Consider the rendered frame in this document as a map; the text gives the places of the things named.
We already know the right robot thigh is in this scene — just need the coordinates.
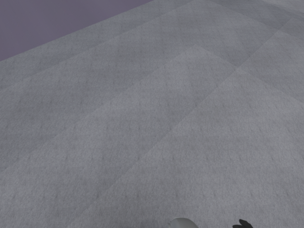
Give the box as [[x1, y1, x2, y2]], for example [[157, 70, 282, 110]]
[[167, 218, 198, 228]]

